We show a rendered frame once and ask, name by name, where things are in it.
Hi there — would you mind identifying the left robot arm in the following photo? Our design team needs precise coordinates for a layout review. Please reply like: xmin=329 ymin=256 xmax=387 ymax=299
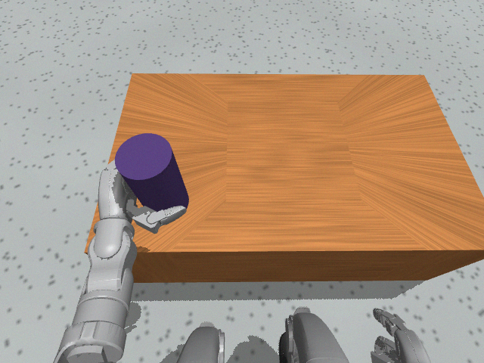
xmin=53 ymin=218 xmax=137 ymax=363

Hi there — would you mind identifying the can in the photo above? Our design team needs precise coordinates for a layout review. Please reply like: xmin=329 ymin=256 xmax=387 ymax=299
xmin=115 ymin=133 xmax=189 ymax=212

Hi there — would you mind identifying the left robot hand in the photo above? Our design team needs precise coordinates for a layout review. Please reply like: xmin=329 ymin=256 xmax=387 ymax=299
xmin=98 ymin=160 xmax=187 ymax=234

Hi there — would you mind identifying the right robot hand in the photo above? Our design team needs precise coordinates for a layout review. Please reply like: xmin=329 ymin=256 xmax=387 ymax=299
xmin=371 ymin=309 xmax=431 ymax=363

